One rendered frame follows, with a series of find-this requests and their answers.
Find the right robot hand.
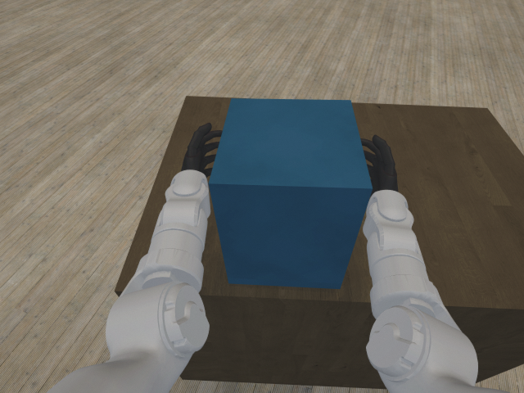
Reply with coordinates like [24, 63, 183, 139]
[360, 135, 398, 196]

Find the carton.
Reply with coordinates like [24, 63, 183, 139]
[209, 98, 373, 289]

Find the left robot hand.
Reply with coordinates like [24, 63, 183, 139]
[181, 123, 223, 177]

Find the robot left forearm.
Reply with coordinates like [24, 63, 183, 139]
[106, 169, 210, 347]

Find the right robot upper arm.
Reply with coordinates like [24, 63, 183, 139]
[366, 305, 510, 393]

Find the left robot upper arm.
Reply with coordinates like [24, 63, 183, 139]
[46, 281, 210, 393]

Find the pedestal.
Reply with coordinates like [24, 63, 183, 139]
[115, 96, 524, 389]

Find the robot right forearm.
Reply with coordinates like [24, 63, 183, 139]
[363, 190, 461, 332]

